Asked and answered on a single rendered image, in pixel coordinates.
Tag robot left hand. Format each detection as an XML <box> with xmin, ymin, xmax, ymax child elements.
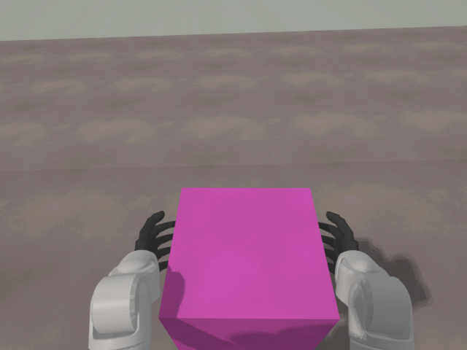
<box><xmin>134</xmin><ymin>211</ymin><xmax>176</xmax><ymax>272</ymax></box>

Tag robot right hand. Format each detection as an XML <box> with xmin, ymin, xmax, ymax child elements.
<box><xmin>318</xmin><ymin>211</ymin><xmax>359</xmax><ymax>275</ymax></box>

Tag robot right forearm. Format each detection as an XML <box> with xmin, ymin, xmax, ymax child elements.
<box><xmin>335</xmin><ymin>250</ymin><xmax>414</xmax><ymax>350</ymax></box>

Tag robot left forearm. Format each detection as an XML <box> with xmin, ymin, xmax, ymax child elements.
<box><xmin>88</xmin><ymin>250</ymin><xmax>161</xmax><ymax>350</ymax></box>

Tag carton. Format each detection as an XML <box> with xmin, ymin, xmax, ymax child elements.
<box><xmin>158</xmin><ymin>187</ymin><xmax>340</xmax><ymax>350</ymax></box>

